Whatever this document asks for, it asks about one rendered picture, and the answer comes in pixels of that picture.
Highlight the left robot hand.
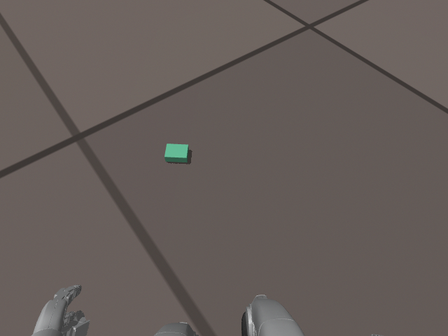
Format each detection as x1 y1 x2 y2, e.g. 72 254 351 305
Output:
33 285 90 336

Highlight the small box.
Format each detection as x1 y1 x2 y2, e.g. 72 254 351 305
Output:
164 143 189 162

